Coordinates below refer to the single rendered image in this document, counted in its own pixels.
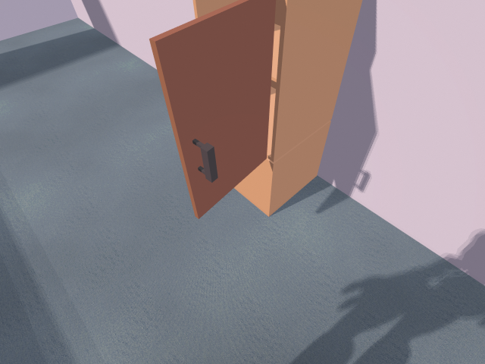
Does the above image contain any cupboard door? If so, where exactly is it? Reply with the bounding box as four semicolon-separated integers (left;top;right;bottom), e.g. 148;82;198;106
149;0;276;219

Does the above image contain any handle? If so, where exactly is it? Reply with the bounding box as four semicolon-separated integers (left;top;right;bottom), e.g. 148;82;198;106
192;139;218;182

